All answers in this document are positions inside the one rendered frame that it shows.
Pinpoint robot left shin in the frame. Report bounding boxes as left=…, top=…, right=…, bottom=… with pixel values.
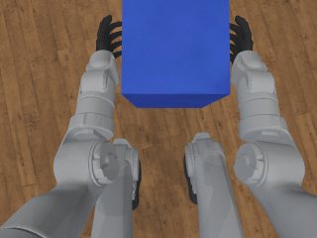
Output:
left=113, top=138, right=137, bottom=200

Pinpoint robot left hand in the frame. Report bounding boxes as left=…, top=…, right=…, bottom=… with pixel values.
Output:
left=96, top=15, right=122, bottom=59

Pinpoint robot left forearm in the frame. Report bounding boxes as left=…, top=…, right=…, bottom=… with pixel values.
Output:
left=53, top=50, right=121, bottom=171

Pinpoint robot left upper arm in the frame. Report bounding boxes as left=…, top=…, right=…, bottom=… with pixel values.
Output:
left=0, top=138, right=120, bottom=238

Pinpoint robot left foot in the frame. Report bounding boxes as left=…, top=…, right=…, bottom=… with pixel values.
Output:
left=132, top=161, right=142, bottom=210

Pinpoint robot right upper arm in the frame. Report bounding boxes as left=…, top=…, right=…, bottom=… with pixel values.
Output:
left=233, top=140, right=317, bottom=238

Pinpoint robot right hand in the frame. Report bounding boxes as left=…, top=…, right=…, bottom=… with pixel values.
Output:
left=229, top=15, right=254, bottom=64

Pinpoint carton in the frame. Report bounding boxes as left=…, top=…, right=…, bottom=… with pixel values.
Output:
left=121, top=0, right=231, bottom=108

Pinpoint robot right forearm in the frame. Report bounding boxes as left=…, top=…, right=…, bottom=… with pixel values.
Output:
left=230, top=50, right=305, bottom=170

